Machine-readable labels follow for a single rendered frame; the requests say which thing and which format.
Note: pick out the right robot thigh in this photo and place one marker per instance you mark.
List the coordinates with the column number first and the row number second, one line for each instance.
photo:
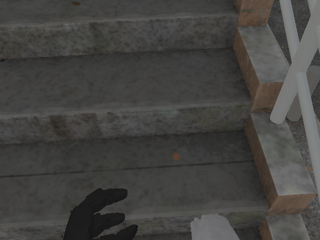
column 212, row 227

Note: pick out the robot left hand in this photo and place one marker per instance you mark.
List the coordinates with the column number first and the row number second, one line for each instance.
column 84, row 225

